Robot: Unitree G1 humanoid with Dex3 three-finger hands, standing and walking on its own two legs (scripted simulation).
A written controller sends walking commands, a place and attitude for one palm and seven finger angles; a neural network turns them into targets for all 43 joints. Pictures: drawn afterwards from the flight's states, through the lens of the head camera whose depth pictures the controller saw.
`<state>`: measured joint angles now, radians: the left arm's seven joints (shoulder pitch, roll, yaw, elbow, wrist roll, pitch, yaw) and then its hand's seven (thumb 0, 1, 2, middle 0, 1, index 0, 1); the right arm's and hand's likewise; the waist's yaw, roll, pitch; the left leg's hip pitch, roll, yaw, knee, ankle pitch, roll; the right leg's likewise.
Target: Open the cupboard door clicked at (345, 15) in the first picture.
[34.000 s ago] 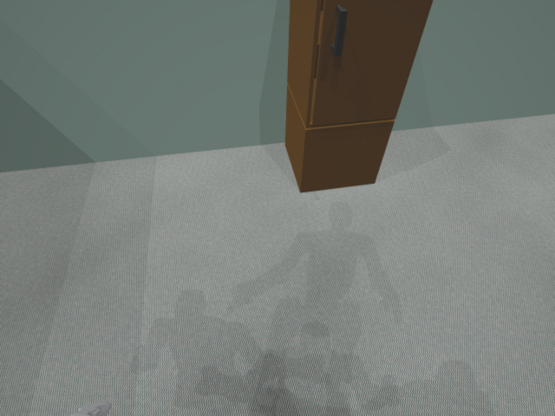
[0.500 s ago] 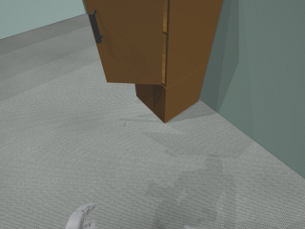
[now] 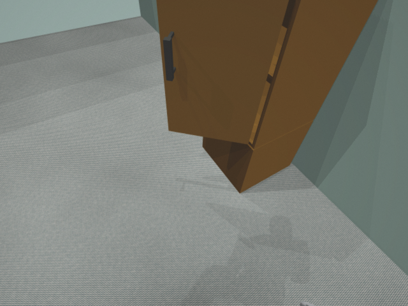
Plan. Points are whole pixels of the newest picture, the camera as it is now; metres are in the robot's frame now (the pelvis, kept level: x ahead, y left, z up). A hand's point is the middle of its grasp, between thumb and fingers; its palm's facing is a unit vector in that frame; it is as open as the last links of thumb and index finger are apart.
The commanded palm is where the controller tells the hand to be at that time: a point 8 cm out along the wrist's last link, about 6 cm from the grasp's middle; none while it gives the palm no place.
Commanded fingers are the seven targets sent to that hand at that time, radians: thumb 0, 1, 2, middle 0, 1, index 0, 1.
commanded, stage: take the last steps up to it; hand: left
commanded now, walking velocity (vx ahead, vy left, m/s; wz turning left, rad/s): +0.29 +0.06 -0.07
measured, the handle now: (170, 56) +0.80 +0.20 +0.05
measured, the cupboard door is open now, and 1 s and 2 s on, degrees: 47 47 47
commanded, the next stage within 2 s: come to a stop and stand still in 0.32 s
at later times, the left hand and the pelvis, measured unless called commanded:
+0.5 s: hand (138, 248) +0.26 +0.19 -0.15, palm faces +0.03 -0.98 -0.21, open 7.2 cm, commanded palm none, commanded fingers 0.00 0.90 0.90 -0.20 -0.30 -0.20 -0.30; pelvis +0.18 +0.00 +0.01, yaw -1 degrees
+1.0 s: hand (130, 254) +0.24 +0.21 -0.16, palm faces -0.01 -0.96 -0.29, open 7.4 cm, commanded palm none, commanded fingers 0.00 0.90 0.90 -0.20 -0.30 -0.20 -0.30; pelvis +0.19 +0.00 -0.01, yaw -2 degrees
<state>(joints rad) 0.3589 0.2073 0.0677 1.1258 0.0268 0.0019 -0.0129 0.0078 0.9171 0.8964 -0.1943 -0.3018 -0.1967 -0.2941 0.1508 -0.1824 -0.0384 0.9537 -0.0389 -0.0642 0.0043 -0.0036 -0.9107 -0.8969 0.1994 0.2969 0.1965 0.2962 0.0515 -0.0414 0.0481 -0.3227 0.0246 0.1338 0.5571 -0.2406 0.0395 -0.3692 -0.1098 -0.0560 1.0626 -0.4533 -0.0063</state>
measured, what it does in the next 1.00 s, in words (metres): walks ahead: right foot, then left foot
